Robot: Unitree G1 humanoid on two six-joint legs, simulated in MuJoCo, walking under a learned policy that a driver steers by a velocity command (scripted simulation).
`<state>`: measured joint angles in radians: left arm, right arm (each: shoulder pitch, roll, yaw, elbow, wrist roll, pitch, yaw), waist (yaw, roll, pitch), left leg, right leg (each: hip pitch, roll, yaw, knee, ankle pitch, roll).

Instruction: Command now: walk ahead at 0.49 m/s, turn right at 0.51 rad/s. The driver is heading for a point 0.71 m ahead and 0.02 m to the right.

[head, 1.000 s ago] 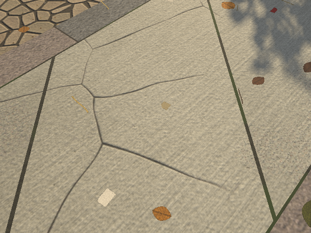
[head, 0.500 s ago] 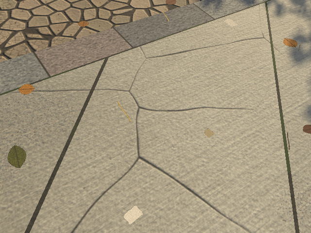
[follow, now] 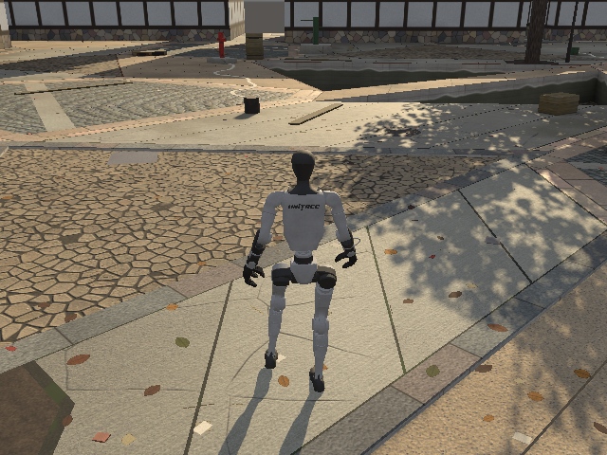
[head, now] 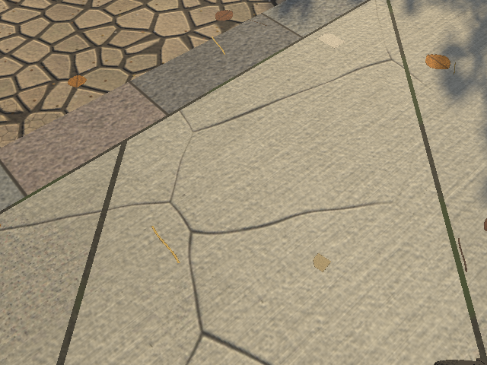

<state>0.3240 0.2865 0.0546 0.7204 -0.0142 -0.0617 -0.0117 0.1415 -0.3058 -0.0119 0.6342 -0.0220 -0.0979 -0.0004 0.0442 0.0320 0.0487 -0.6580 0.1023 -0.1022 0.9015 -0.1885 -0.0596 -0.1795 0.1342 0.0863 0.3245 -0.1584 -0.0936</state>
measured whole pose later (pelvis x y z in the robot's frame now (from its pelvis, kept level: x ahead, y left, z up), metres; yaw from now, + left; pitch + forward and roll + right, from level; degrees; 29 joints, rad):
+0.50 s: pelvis +0.28 +0.06 +0.00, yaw -15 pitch +1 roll +1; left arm 0.16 0.30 0.05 0.66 -0.01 -0.03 -0.01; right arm 0.39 -0.27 -0.05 0.79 0.00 -0.09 0.01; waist -0.08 -0.05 0.02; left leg -0.08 -0.02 0.08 0.28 -0.22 0.03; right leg -0.64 -0.07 0.07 0.88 -0.15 0.01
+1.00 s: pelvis +0.52 -0.07 +0.00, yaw -9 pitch +0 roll -2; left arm 0.31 0.26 0.06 0.82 0.02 -0.09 -0.01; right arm 0.20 -0.31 -0.06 0.76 0.01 -0.04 0.00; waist 0.04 0.05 0.04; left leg -0.66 0.10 -0.08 0.91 -0.10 -0.02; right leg -0.06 0.04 -0.15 0.26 -0.20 -0.06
